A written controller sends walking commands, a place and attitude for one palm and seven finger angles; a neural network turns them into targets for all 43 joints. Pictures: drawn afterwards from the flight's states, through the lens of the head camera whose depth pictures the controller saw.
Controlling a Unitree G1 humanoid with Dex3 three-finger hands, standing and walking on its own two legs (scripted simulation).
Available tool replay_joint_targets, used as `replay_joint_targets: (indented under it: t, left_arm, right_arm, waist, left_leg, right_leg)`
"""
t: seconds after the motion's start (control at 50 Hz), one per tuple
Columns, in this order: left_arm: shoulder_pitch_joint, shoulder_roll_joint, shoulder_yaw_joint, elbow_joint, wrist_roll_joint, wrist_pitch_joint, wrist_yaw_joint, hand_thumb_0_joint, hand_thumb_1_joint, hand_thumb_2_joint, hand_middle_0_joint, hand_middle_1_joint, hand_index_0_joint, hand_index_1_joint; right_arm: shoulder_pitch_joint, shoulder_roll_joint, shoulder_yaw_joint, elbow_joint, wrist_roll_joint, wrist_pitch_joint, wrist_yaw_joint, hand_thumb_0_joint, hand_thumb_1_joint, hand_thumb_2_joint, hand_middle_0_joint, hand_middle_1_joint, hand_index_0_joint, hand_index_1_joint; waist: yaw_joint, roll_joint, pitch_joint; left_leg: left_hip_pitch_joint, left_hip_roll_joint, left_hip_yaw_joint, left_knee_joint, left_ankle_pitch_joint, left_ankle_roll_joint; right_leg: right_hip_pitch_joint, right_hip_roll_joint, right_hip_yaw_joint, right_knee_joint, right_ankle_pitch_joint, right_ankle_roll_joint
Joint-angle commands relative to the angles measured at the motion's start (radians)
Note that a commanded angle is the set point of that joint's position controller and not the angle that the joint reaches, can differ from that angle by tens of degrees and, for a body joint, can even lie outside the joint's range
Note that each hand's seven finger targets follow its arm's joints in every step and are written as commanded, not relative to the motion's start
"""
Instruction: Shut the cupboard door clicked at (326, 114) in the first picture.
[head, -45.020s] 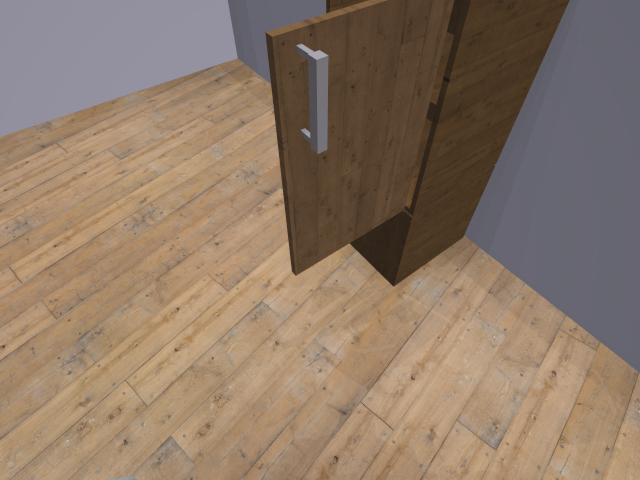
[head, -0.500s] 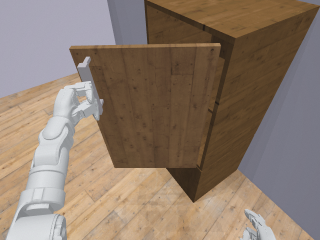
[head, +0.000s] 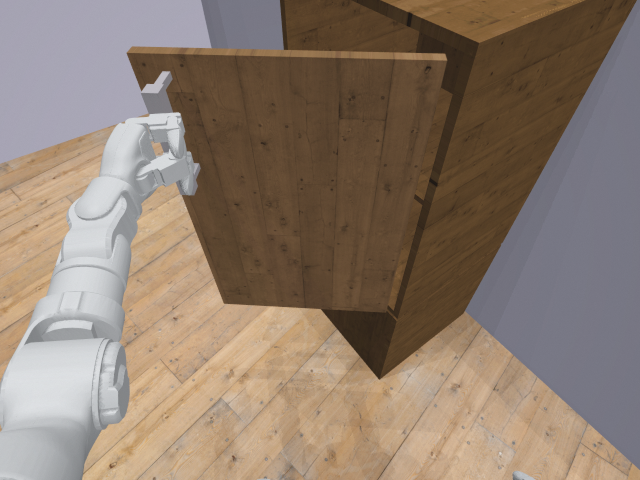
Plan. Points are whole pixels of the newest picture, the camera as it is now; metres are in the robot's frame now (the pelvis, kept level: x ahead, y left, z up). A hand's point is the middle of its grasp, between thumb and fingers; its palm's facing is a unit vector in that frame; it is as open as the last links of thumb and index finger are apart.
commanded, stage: push the door shut along its arc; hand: left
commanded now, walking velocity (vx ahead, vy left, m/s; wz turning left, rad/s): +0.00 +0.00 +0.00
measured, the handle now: (177, 136) +0.52 +0.20 +0.16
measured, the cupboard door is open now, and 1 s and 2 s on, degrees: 50 33 25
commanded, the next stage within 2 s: pull the fist back off the door in 1.22 s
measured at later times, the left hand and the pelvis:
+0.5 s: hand (207, 133) +0.51 +0.15 +0.18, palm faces -0.23 -0.97 -0.02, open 3.1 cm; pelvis -0.01 +0.02 -0.01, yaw -1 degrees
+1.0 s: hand (261, 108) +0.57 +0.09 +0.18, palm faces -0.36 -0.93 +0.00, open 3.0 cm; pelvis +0.00 +0.02 -0.03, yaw -3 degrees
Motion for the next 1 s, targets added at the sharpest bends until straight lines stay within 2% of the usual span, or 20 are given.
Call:
replay_joint_targets:
  t: [0.0,0.04,0.06,0.1,0.14,0.18,0.22,0.24,0.28,0.3,0.46,0.5,0.58,0.62,0.7,0.76,0.8,0.86,0.92,0.98]
  left_arm:
    - [-0.668,0.147,-0.011,-0.136,-0.025,-0.101,-0.034,0.0,0.9,0.9,-1.3,-1.5,-1.3,-1.5]
    - [-0.699,0.144,-0.022,-0.095,-0.023,-0.107,-0.048,0.0,0.9,0.9,-1.3,-1.5,-1.3,-1.5]
    - [-0.711,0.169,-0.009,-0.089,-0.022,-0.118,-0.05,0.0,0.9,0.9,-1.3,-1.5,-1.3,-1.5]
    - [-0.75,0.162,-0.02,-0.062,-0.014,-0.122,-0.061,0.0,0.9,0.9,-1.3,-1.5,-1.3,-1.5]
    - [-0.783,0.149,-0.034,-0.029,-0.012,-0.122,-0.07,0.0,0.9,0.9,-1.3,-1.5,-1.3,-1.5]
    - [-0.8,0.171,-0.017,-0.001,-0.014,-0.122,-0.073,0.0,0.9,0.9,-1.3,-1.5,-1.3,-1.5]
    - [-0.833,0.186,-0.013,0.025,-0.006,-0.123,-0.08,0.0,0.9,0.9,-1.3,-1.5,-1.3,-1.5]
    - [-0.856,0.161,-0.032,0.021,-0.003,-0.125,-0.084,0.0,0.9,0.9,-1.3,-1.5,-1.3,-1.5]
    - [-0.868,0.177,-0.02,0.02,0.002,-0.132,-0.085,0.0,0.9,0.9,-1.3,-1.5,-1.3,-1.5]
    - [-0.885,0.187,-0.016,0.035,0.006,-0.13,-0.087,0.0,0.9,0.9,-1.3,-1.5,-1.3,-1.5]
    - [-0.951,0.226,0.006,0.121,0.015,-0.126,-0.104,0.0,0.9,0.9,-1.3,-1.5,-1.3,-1.5]
    - [-0.984,0.195,-0.023,0.142,0.031,-0.123,-0.105,0.0,0.9,0.9,-1.3,-1.5,-1.3,-1.5]
    - [-1.029,0.231,-0.007,0.14,0.044,-0.127,-0.111,0.0,0.9,0.9,-1.3,-1.5,-1.3,-1.5]
    - [-1.038,0.245,-0.001,0.175,0.05,-0.116,-0.12,0.0,0.9,0.9,-1.3,-1.5,-1.3,-1.5]
    - [-1.092,0.212,-0.021,0.149,0.045,-0.114,-0.133,0.0,0.9,0.9,-1.3,-1.5,-1.3,-1.5]
    - [-1.08,0.287,0.041,0.207,0.046,-0.102,-0.126,0.0,0.9,0.9,-1.3,-1.5,-1.3,-1.5]
    - [-1.108,0.291,0.039,0.235,0.072,-0.098,-0.114,0.0,0.9,0.9,-1.3,-1.5,-1.3,-1.5]
    - [-1.12,0.38,0.097,0.23,0.101,-0.12,-0.094,0.0,0.9,0.9,-1.3,-1.5,-1.3,-1.5]
    - [-1.121,0.456,0.13,0.284,0.14,-0.121,-0.096,0.0,0.9,0.9,-1.3,-1.5,-1.3,-1.5]
    - [-1.142,0.455,0.118,0.288,0.149,-0.126,-0.118,0.0,0.9,0.9,-1.3,-1.5,-1.3,-1.5]
  right_arm:
    - [0.025,-0.156,-0.054,-0.081,-0.008,-0.056,-0.012,0.0,-0.9,-0.9,0.2,0.3,0.2,0.3]
    - [0.038,-0.16,-0.054,-0.076,-0.009,-0.064,-0.011,0.0,-0.9,-0.9,0.2,0.3,0.2,0.3]
    - [0.053,-0.166,-0.056,-0.069,-0.012,-0.066,-0.013,0.0,-0.9,-0.9,0.2,0.3,0.2,0.3]
    - [0.059,-0.167,-0.056,-0.064,-0.013,-0.07,-0.009,0.0,-0.9,-0.9,0.2,0.3,0.2,0.3]
    - [0.075,-0.17,-0.058,-0.054,-0.016,-0.077,-0.009,0.0,-0.9,-0.9,0.2,0.3,0.2,0.3]
    - [0.088,-0.176,-0.059,-0.045,-0.019,-0.08,-0.01,0.0,-0.9,-0.9,0.2,0.3,0.2,0.3]
    - [0.108,-0.182,-0.061,-0.038,-0.022,-0.084,-0.009,0.0,-0.9,-0.9,0.2,0.3,0.2,0.3]
    - [0.113,-0.181,-0.062,-0.038,-0.024,-0.088,-0.008,0.0,-0.9,-0.9,0.2,0.3,0.2,0.3]
    - [0.125,-0.182,-0.065,-0.033,-0.029,-0.091,-0.005,0.0,-0.9,-0.9,0.2,0.3,0.2,0.3]
    - [0.133,-0.185,-0.066,-0.027,-0.03,-0.091,-0.005,0.0,-0.9,-0.9,0.2,0.3,0.2,0.3]
    - [0.183,-0.198,-0.067,-0.007,-0.038,-0.096,-0.009,0.0,-0.9,-0.9,0.2,0.3,0.2,0.3]
    - [0.187,-0.198,-0.068,0.003,-0.04,-0.096,-0.004,0.0,-0.9,-0.9,0.2,0.3,0.2,0.3]
    - [0.209,-0.204,-0.073,0.01,-0.048,-0.097,-0.001,0.0,-0.9,-0.9,0.2,0.3,0.2,0.3]
    - [0.223,-0.208,-0.073,0.014,-0.048,-0.091,-0.002,0.0,-0.9,-0.9,0.2,0.3,0.2,0.3]
    - [0.233,-0.207,-0.076,0.021,-0.053,-0.094,-0.002,0.0,-0.9,-0.9,0.2,0.3,0.2,0.3]
    - [0.259,-0.213,-0.068,0.024,-0.058,-0.086,-0.007,0.0,-0.9,-0.9,0.2,0.3,0.2,0.3]
    - [0.26,-0.212,-0.07,0.022,-0.061,-0.078,-0.002,0.0,-0.9,-0.9,0.2,0.3,0.2,0.3]
    - [0.286,-0.213,-0.068,0.007,-0.071,-0.064,-0.001,0.0,-0.9,-0.9,0.2,0.3,0.2,0.3]
    - [0.298,-0.215,-0.066,-0.005,-0.075,-0.039,0.003,0.0,-0.9,-0.9,0.2,0.3,0.2,0.3]
    - [0.31,-0.212,-0.068,-0.009,-0.075,-0.021,-0.001,0.0,-0.9,-0.9,0.2,0.3,0.2,0.3]
  waist:
    - [-0.102,-0.019,-0.286]
    - [-0.111,-0.02,-0.29]
    - [-0.113,-0.031,-0.311]
    - [-0.119,0.013,-0.324]
    - [-0.13,0.026,-0.323]
    - [-0.136,0.005,-0.334]
    - [-0.143,0.014,-0.34]
    - [-0.149,0.026,-0.358]
    - [-0.145,0.051,-0.392]
    - [-0.154,0.056,-0.383]
    - [-0.18,0.026,-0.392]
    - [-0.192,0.074,-0.376]
    - [-0.198,0.085,-0.446]
    - [-0.205,0.07,-0.429]
    - [-0.215,0.122,-0.47]
    - [-0.218,0.067,-0.461]
    - [-0.223,0.086,-0.442]
    - [-0.216,0.083,-0.499]
    - [-0.216,0.068,-0.499]
    - [-0.233,0.046,-0.519]
  left_leg:
    - [0.375,-0.029,-0.04,-0.036,0.009,0.042]
    - [0.358,-0.03,-0.041,-0.028,-0.006,0.041]
    - [0.354,-0.029,-0.041,-0.02,0.003,0.044]
    - [0.367,-0.025,-0.052,-0.014,0.008,0.037]
    - [0.368,-0.022,-0.058,-0.005,0.004,0.035]
    - [0.353,-0.021,-0.063,0.003,0.0,0.037]
    - [0.345,-0.016,-0.07,0.007,-0.008,0.034]
    - [0.357,-0.016,-0.074,0.012,0.0,0.033]
    - [0.377,-0.016,-0.08,0.028,0.035,0.033]
    - [0.374,-0.012,-0.081,0.031,0.027,0.031]
    - [0.328,-0.004,-0.084,0.056,0.018,0.037]
    - [0.331,0.001,-0.093,0.061,0.001,0.029]
    - [0.353,0.002,-0.101,0.083,0.037,0.031]
    - [0.323,0.005,-0.1,0.09,0.033,0.031]
    - [0.372,0.006,-0.106,0.109,0.073,0.03]
    - [0.321,0.005,-0.099,0.118,0.095,0.04]
    - [0.299,0.006,-0.101,0.121,0.073,0.035]
    - [0.29,0.001,-0.091,0.144,0.134,0.042]
    - [0.223,-0.002,-0.081,0.163,0.148,0.043]
    - [0.212,-0.004,-0.07,0.176,0.165,0.049]
  right_leg:
    - [-0.25,0.038,0.026,-0.125,0.166,-0.011]
    - [-0.271,0.037,0.027,-0.118,0.152,-0.01]
    - [-0.259,0.035,0.025,-0.111,0.156,-0.01]
    - [-0.293,0.037,0.022,-0.096,0.153,-0.013]
    - [-0.324,0.038,0.02,-0.09,0.145,-0.014]
    - [-0.332,0.04,0.018,-0.082,0.14,-0.014]
    - [-0.354,0.039,0.017,-0.075,0.128,-0.014]
    - [-0.367,0.04,0.014,-0.066,0.13,-0.014]
    - [-0.376,0.042,0.013,-0.055,0.146,-0.017]
    - [-0.394,0.041,0.012,-0.053,0.14,-0.017]
    - [-0.441,0.045,0.005,-0.032,0.123,-0.015]
    - [-0.494,0.045,0.006,-0.025,0.109,-0.014]
    - [-0.506,0.048,0.006,-0.011,0.122,-0.016]
    - [-0.516,0.049,0.004,-0.007,0.121,-0.016]
    - [-0.551,0.052,-0.002,0.004,0.136,-0.019]
    - [-0.529,0.054,-0.006,0.012,0.15,-0.018]
    - [-0.557,0.053,0.0,0.014,0.138,-0.015]
    - [-0.52,0.055,0.002,0.031,0.18,-0.018]
    - [-0.486,0.056,0.014,0.036,0.224,-0.013]
    - [-0.467,0.06,0.02,0.035,0.263,-0.005]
